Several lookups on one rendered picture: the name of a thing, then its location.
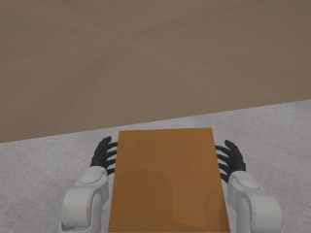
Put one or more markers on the carton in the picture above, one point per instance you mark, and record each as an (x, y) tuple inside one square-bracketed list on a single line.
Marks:
[(167, 181)]

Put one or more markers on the robot right forearm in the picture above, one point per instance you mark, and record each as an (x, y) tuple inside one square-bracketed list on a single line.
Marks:
[(256, 211)]

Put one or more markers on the right robot hand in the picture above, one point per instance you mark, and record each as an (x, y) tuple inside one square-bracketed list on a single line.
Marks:
[(234, 160)]

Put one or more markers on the robot left forearm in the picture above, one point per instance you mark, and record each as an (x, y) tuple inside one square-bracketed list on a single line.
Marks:
[(81, 207)]

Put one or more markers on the left robot hand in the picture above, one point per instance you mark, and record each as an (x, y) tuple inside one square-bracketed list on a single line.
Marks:
[(101, 155)]

